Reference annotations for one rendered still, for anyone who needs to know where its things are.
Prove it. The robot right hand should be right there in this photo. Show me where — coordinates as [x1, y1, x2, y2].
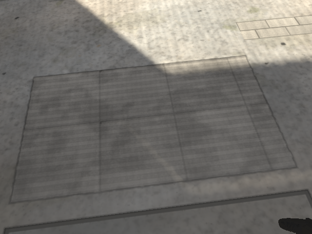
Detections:
[278, 217, 312, 234]

